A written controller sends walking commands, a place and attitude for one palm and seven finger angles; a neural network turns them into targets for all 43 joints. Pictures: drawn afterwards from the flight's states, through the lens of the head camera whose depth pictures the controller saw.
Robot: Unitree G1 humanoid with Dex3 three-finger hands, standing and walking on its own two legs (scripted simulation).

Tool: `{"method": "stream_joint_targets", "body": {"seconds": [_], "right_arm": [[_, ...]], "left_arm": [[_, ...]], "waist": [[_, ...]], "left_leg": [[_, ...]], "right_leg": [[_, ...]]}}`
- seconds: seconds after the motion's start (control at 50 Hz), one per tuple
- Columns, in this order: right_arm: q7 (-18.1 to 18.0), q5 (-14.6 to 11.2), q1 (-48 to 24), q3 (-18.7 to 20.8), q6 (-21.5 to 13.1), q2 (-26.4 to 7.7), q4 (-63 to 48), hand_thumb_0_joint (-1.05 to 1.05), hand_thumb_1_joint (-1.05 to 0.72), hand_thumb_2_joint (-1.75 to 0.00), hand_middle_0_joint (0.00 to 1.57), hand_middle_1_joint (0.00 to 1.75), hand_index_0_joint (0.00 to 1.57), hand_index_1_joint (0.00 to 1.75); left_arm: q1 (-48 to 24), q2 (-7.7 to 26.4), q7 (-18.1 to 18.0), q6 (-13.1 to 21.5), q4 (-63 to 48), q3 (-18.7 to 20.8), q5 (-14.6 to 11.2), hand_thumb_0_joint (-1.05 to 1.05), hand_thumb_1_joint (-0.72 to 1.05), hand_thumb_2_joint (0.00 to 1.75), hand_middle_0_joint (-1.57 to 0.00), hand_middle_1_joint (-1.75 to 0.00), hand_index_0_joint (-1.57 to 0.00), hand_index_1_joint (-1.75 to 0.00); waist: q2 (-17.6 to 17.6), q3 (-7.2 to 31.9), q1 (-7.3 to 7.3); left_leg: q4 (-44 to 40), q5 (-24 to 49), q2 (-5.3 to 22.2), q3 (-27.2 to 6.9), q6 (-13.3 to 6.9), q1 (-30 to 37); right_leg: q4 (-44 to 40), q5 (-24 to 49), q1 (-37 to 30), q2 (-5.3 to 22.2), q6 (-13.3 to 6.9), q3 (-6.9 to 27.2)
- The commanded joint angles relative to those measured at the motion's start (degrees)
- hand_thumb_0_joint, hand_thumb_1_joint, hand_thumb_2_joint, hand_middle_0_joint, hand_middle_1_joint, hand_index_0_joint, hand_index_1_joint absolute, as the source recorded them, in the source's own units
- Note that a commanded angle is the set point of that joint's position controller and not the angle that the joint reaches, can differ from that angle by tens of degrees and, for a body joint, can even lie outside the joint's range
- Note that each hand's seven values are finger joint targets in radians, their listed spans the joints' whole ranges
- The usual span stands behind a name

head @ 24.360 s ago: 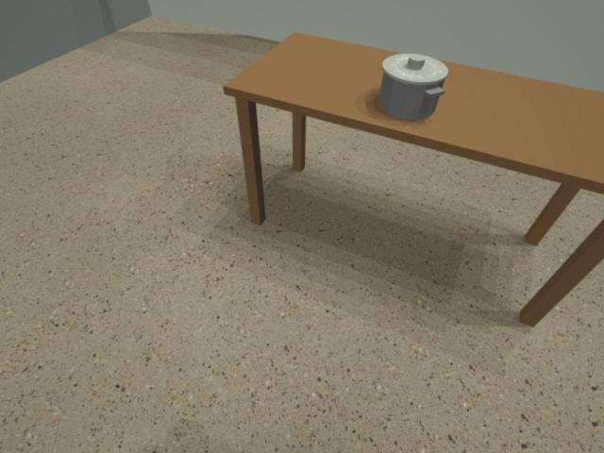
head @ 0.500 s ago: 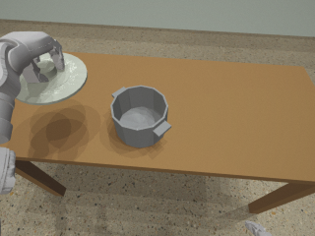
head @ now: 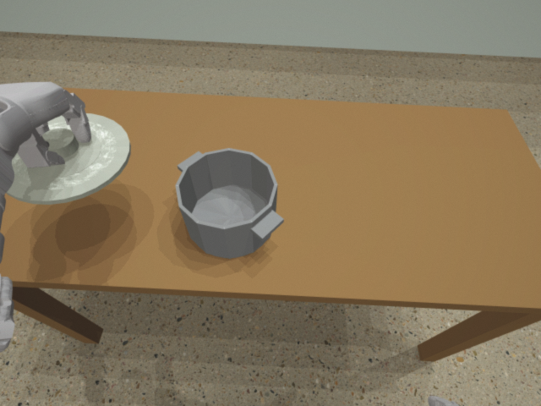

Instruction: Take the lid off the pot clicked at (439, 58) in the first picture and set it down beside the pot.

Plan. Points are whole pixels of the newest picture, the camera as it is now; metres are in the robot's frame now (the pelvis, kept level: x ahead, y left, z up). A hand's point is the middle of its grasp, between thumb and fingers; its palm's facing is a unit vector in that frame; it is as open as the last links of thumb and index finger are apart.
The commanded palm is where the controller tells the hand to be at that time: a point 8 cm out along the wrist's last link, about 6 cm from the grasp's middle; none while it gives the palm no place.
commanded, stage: lower the lid onto the table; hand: left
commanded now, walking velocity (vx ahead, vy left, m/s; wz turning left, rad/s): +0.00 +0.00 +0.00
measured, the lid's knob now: (59, 143) +0.46 +0.32 +0.11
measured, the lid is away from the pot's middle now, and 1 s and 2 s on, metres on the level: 0.24 0.24 0.25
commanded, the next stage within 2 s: none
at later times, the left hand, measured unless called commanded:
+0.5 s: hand (54, 163) +0.42 +0.32 +0.11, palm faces -0.41 -0.07 -0.91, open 7.4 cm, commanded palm +0.44 +0.32 +0.18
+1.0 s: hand (65, 175) +0.43 +0.32 +0.08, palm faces -0.44 -0.08 -0.90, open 7.4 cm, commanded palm +0.45 +0.32 +0.15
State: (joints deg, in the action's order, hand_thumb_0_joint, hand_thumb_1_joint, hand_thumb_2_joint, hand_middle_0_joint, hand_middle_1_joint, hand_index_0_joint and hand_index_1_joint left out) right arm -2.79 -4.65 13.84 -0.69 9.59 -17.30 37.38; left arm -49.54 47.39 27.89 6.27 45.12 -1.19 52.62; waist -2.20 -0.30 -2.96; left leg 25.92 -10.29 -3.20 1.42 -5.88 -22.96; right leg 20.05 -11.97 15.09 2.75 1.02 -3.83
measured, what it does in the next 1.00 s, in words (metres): stands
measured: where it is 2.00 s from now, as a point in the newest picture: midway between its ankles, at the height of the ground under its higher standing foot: outside the picture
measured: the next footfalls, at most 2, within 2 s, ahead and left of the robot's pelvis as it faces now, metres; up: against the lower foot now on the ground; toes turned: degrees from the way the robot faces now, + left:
none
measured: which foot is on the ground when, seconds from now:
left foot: down 0.00-1.00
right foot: down 0.00-1.00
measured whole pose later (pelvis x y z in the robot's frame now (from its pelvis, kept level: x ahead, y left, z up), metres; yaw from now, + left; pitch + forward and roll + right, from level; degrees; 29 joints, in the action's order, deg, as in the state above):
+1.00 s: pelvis +0.00 +0.00 -0.01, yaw -2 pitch +9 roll -3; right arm -4.9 -4.7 14.5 -0.9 8.9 -16.6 38.5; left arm -47.0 46.5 21.5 12.8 55.0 1.4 54.7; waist -1.4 0.7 -4.1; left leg 30.1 -12.2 -2.2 2.5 -6.0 -27.4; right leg 23.8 -13.2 19.8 2.0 1.1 -2.4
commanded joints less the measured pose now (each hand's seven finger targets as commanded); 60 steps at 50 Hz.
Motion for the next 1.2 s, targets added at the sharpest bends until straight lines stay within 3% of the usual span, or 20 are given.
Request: {"method": "stream_joint_targets", "body": {"seconds": [0.0, 0.04, 0.14, 0.2, 0.22, 0.26, 0.32, 0.36, 0.4, 0.44, 0.5, 0.56, 0.64, 0.74, 0.82, 0.92, 1.0, 1.1, 1.16, 1.18], "right_arm": [[-0.8, 0.3, 0.1, 3.0, -2.0, -9.2, -5.7, 0.0, -0.9, -0.9, 0.2, 0.3, 0.2, 0.3], [-1.0, 0.4, 0.8, 2.8, -1.8, -9.6, -4.5, 0.0, -0.9, -0.9, 0.2, 0.3, 0.2, 0.3], [-1.1, 0.3, 0.4, 3.1, -2.0, -9.3, -4.5, 0.0, -0.9, -0.9, 0.2, 0.3, 0.2, 0.3], [-1.6, 0.0, 0.7, 2.7, -1.8, -9.6, -4.0, 0.0, -0.9, -0.9, 0.2, 0.3, 0.2, 0.3], [-1.5, 0.2, 0.7, 2.9, -1.9, -10.1, -3.9, 0.0, -0.9, -0.9, 0.2, 0.3, 0.2, 0.3], [-1.7, 0.0, 0.6, 2.8, -1.8, -9.5, -4.1, 0.0, -0.9, -0.9, 0.2, 0.3, 0.2, 0.3], [-1.9, 0.3, 0.5, 3.0, -2.3, -10.1, -4.4, 0.0, -0.9, -0.9, 0.2, 0.3, 0.2, 0.3], [-2.0, 0.4, 1.0, 2.9, -2.1, -9.4, -4.3, 0.0, -0.9, -0.9, 0.2, 0.3, 0.2, 0.3], [-2.1, 0.1, 1.4, 2.8, -1.9, -9.6, -3.4, 0.0, -0.9, -0.9, 0.2, 0.3, 0.2, 0.3], [-1.9, 0.2, 1.4, 2.9, -1.7, -9.9, -3.6, 0.0, -0.9, -0.9, 0.2, 0.3, 0.2, 0.3], [-2.2, 0.1, 1.6, 3.0, -2.0, -9.8, -3.7, 0.0, -0.9, -0.9, 0.2, 0.3, 0.2, 0.3], [-2.2, 0.3, 2.1, 3.2, -1.9, -10.0, -3.9, 0.0, -0.9, -0.9, 0.2, 0.3, 0.2, 0.3], [-2.1, 0.5, 2.3, 3.4, -1.7, -9.7, -3.9, 0.0, -0.9, -0.9, 0.2, 0.3, 0.2, 0.3], [-2.1, 0.3, 3.1, 3.5, -1.5, -9.9, -3.4, 0.0, -0.9, -0.9, 0.2, 0.3, 0.2, 0.3], [-2.4, 0.3, 3.2, 3.5, -1.9, -10.4, -3.5, 0.0, -0.9, -0.9, 0.2, 0.3, 0.2, 0.3], [-2.9, 0.3, 3.5, 3.5, -2.3, -10.3, -3.4, 0.0, -0.9, -0.9, 0.2, 0.3, 0.2, 0.3], [-3.0, 0.3, 4.1, 3.5, -2.5, -10.0, -3.3, 0.0, -0.9, -0.9, 0.2, 0.3, 0.2, 0.3], [-3.1, 0.3, 4.9, 3.6, -2.3, -10.3, -2.6, 0.0, -0.9, -0.9, 0.2, 0.3, 0.2, 0.3], [-3.2, 0.5, 5.2, 3.9, -2.3, -10.4, -2.7, 0.0, -0.9, -0.9, 0.2, 0.3, 0.2, 0.3], [-3.3, 0.5, 5.1, 3.9, -2.3, -10.1, -2.8, 0.0, -0.9, -0.9, 0.2, 0.3, 0.2, 0.3]], "left_arm": [[-28.8, 21.4, -4.2, 1.6, -14.5, 9.7, -1.5, 0.0, 0.69, 0.95, -0.88, -1.0, -0.88, -0.98], [-29.1, 21.8, -4.0, 1.8, -10.4, 9.9, -2.3, 0.0, 0.69, 0.95, -0.88, -1.0, -0.88, -0.98], [-32.2, 18.7, -4.7, 2.7, -12.6, 6.6, -1.4, 0.0, 0.69, 0.95, -0.88, -1.0, -0.88, -0.98], [-29.9, 19.1, -4.8, 3.0, -7.1, 7.0, -1.2, 0.0, 0.69, 0.95, -0.88, -1.0, -0.88, -0.98], [-30.9, 21.6, -5.0, 3.6, -8.3, 8.7, -1.5, 0.0, 0.69, 0.95, -0.88, -1.0, -0.88, -0.98], [-32.3, 18.6, -5.1, 3.5, -8.8, 6.1, -1.3, 0.0, 0.69, 0.95, -0.88, -1.0, -0.88, -0.98], [-32.0, 22.8, -6.0, 4.8, -11.7, 9.5, -1.0, 0.0, 0.69, 0.95, -0.88, -1.0, -0.88, -0.98], [-30.5, 20.7, -6.2, 5.0, -9.9, 8.6, -0.9, 0.0, 0.69, 0.95, -0.88, -1.0, -0.88, -0.98], [-29.2, 18.7, -6.0, 4.5, -5.6, 7.0, -1.4, 0.0, 0.69, 0.95, -0.88, -1.0, -0.88, -0.98], [-29.9, 21.2, -6.4, 4.7, -6.9, 8.9, -1.2, 0.0, 0.69, 0.95, -0.88, -1.0, -0.88, -0.98], [-28.5, 19.8, -6.8, 4.9, -5.7, 7.8, -0.4, 0.0, 0.69, 0.95, -0.88, -1.0, -0.88, -0.98], [-28.3, 23.8, -7.5, 5.6, -7.3, 11.3, -0.1, 0.0, 0.69, 0.95, -0.88, -1.0, -0.88, -0.98], [-27.1, 21.5, -7.8, 6.5, -7.9, 10.1, -0.3, 0.0, 0.69, 0.95, -0.88, -1.0, -0.88, -0.98], [-26.3, 18.5, -8.0, 6.0, -5.3, 7.8, -0.6, 0.0, 0.69, 0.95, -0.88, -1.0, -0.88, -0.98], [-26.3, 22.9, -9.0, 6.5, -5.7, 11.3, 0.0, 0.0, 0.69, 0.95, -0.88, -1.0, -0.88, -0.98], [-26.8, 23.0, -10.0, 6.5, -4.0, 10.8, 1.0, 0.0, 0.69, 0.95, -0.88, -1.0, -0.88, -0.98], [-26.6, 21.1, -10.0, 6.9, -4.5, 9.3, 1.5, 0.0, 0.69, 0.95, -0.88, -1.0, -0.88, -0.98], [-25.2, 19.0, -9.6, 6.9, -2.0, 8.1, 0.4, 0.0, 0.69, 0.95, -0.88, -1.0, -0.88, -0.98], [-26.9, 21.1, -10.1, 7.6, -6.2, 10.0, 0.5, 0.0, 0.69, 0.95, -0.88, -1.0, -0.88, -0.98], [-26.7, 18.5, -10.1, 7.8, -6.1, 7.9, 0.7, 0.0, 0.69, 0.95, -0.88, -1.0, -0.88, -0.98]], "waist": [[-8.7, 28.1, 0.2], [-5.4, 26.1, -0.11], [-8.4, 26.3, -0.45], [-5.5, 23.8, -0.36], [-5.5, 24.7, -0.03], [-6.6, 25.5, -0.5], [-7.9, 27.8, 0.15], [-8.6, 28.1, -0.14], [-6.3, 23.9, -0.64], [-6.5, 25.3, -0.37], [-6.8, 24.8, -0.34], [-6.9, 28.1, 0.27], [-9.1, 27.7, -0.36], [-7.0, 25.2, -0.93], [-6.2, 26.6, -0.2], [-6.5, 26.3, -0.53], [-10.3, 27.3, -0.62], [-6.8, 26.0, -1.35], [-8.5, 29.6, -0.97], [-9.2, 28.8, -1.45]], "left_leg": [[1.0, 25.7, 3.9, -7.2, 1.9, 28.5], [0.7, 22.6, 3.7, -6.5, 1.4, 25.1], [0.7, 23.3, 4.1, -6.9, 1.9, 27.5], [0.5, 17.3, 3.8, -6.3, 1.6, 24.0], [0.6, 17.1, 3.7, -6.0, 1.5, 23.6], [0.6, 16.3, 3.6, -6.1, 1.4, 24.5], [1.4, 20.1, 3.8, -6.1, 1.5, 25.9], [1.7, 21.8, 3.8, -6.2, 1.6, 26.2], [1.2, 17.2, 4.0, -5.8, 1.4, 23.4], [1.1, 18.1, 3.9, -5.6, 1.3, 23.2], [1.4, 16.8, 3.9, -5.8, 1.4, 23.1], [2.1, 20.2, 3.9, -5.9, 1.3, 23.6], [2.6, 23.8, 4.5, -6.3, 1.9, 25.6], [2.3, 19.9, 4.5, -6.3, 1.6, 24.2], [2.5, 19.8, 4.3, -6.1, 1.6, 23.4], [2.7, 18.8, 4.4, -5.7, 1.6, 22.2], [3.4, 19.8, 4.6, -6.4, 2.1, 24.6], [4.1, 17.9, 4.6, -6.0, 1.6, 23.1], [4.8, 23.3, 4.8, -6.5, 2.0, 25.7], [5.0, 24.7, 4.9, -6.9, 2.4, 26.5]], "right_leg": [[-0.8, 9.2, 4.8, -3.9, -3.4, -0.6], [-0.7, 10.2, 3.6, -3.7, -3.2, -0.7], [-0.4, 8.2, 6.5, -3.9, -3.3, -0.9], [-0.3, 6.6, 6.4, -3.9, -3.4, -1.0], [-0.2, 7.8, 5.1, -3.4, -3.6, -0.6], [-0.1, 6.9, 6.0, -3.7, -3.5, -0.8], [0.5, 8.9, 5.0, -3.5, -3.7, -0.5], [0.5, 8.9, 5.6, -3.9, -3.5, -0.7], [0.3, 7.0, 7.2, -3.9, -3.4, -0.9], [0.6, 7.9, 5.8, -3.9, -3.5, -0.6], [0.8, 6.8, 7.1, -4.0, -3.6, -0.7], [1.6, 9.1, 5.0, -3.9, -3.6, -0.4], [1.6, 8.3, 7.6, -4.1, -3.5, -0.8], [1.4, 6.2, 9.6, -4.2, -3.4, -0.6], [1.8, 7.4, 8.2, -4.1, -3.7, -0.3], [2.3, 7.3, 8.7, -4.1, -3.6, -0.3], [2.7, 5.5, 11.2, -4.4, -3.7, -0.5], [2.7, 5.5, 12.2, -4.4, -3.4, -0.3], [3.5, 7.4, 11.7, -4.5, -3.5, -0.5], [3.5, 6.8, 13.3, -4.6, -3.5, -0.7]]}}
